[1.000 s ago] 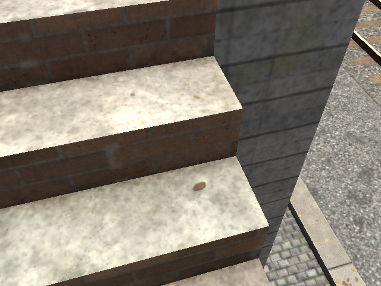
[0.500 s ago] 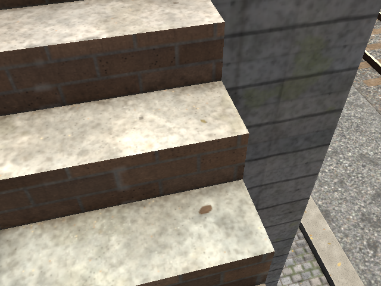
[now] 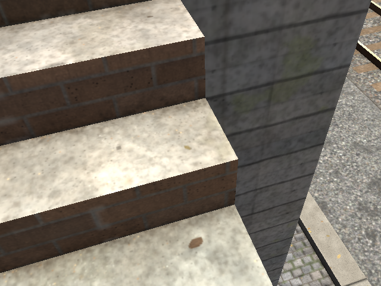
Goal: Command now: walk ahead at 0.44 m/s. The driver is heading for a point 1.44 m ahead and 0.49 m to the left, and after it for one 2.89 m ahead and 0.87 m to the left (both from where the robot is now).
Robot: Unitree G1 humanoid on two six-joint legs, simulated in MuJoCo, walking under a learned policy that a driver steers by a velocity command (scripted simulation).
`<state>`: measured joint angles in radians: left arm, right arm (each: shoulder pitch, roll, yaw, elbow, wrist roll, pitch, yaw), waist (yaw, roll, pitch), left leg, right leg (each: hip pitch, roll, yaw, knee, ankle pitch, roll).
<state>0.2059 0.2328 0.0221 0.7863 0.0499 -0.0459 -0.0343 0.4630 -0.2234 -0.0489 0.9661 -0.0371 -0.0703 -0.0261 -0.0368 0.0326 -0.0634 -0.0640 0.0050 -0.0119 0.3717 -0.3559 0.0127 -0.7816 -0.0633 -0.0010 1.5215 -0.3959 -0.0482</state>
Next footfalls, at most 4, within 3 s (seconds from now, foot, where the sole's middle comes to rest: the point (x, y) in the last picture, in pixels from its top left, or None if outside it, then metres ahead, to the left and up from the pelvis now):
0.12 right None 0.01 -0.17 -0.77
0.44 left None -0.11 -0.02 -0.74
0.46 right None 0.04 -0.20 -0.54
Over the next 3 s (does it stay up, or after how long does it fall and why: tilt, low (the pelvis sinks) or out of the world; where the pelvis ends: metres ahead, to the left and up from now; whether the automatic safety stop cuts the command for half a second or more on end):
falls after 0.94 s (tilt)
